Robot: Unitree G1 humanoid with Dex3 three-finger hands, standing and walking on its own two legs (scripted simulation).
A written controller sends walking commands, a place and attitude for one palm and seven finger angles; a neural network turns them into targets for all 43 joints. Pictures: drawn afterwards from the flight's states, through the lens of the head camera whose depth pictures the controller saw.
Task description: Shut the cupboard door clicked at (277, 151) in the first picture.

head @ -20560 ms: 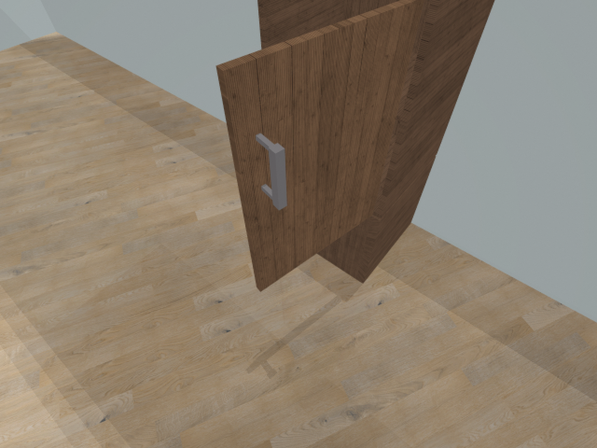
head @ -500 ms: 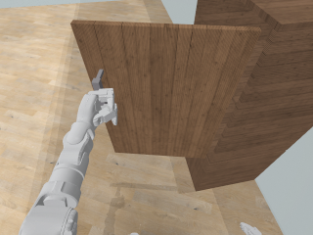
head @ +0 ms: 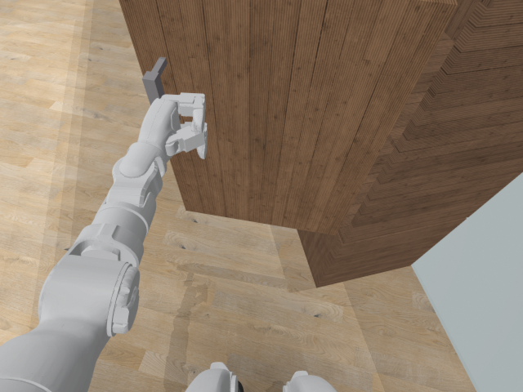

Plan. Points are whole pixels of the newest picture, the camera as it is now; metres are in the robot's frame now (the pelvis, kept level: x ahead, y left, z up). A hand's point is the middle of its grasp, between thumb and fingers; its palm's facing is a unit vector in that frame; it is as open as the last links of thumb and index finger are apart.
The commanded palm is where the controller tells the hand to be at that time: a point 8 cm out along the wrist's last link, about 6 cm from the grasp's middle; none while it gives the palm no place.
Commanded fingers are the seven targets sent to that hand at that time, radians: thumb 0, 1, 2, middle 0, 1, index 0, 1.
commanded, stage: push the door shut along its arc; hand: left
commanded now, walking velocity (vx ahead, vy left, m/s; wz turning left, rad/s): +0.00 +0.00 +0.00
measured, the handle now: (165, 102) +0.55 +0.14 +0.11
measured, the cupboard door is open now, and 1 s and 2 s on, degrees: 67 57 51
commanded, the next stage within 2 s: pull the fist back off the door in 0.88 s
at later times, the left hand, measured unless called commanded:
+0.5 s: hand (223, 109) +0.53 +0.04 +0.11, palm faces -0.38 -0.92 +0.00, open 2.9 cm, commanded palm +0.54 +0.08 +0.11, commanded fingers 0.00 0.90 0.90 -1.30 -1.50 -1.30 -1.50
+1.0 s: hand (238, 99) +0.55 +0.02 +0.11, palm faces -0.46 -0.89 -0.01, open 3.3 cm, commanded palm +0.58 +0.04 +0.11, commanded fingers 0.00 0.90 0.90 -1.30 -1.50 -1.30 -1.50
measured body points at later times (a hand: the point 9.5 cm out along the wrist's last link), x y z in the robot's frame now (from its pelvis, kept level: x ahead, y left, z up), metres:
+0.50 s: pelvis +0.02 -0.02 -0.01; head +0.12 -0.02 +0.43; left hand +0.54 +0.09 +0.11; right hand -0.01 -0.29 -0.12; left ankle +0.05 +0.06 -0.69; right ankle +0.00 -0.11 -0.69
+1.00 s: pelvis +0.01 -0.02 -0.03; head +0.15 -0.01 +0.40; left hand +0.57 +0.07 +0.12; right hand +0.00 -0.30 -0.14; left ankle +0.05 +0.06 -0.69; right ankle +0.00 -0.11 -0.69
